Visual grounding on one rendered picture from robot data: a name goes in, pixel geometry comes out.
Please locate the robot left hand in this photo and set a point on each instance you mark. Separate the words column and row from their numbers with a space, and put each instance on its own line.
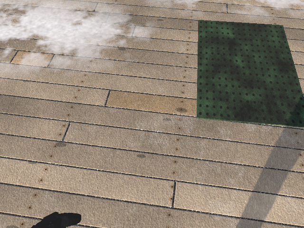
column 56, row 220

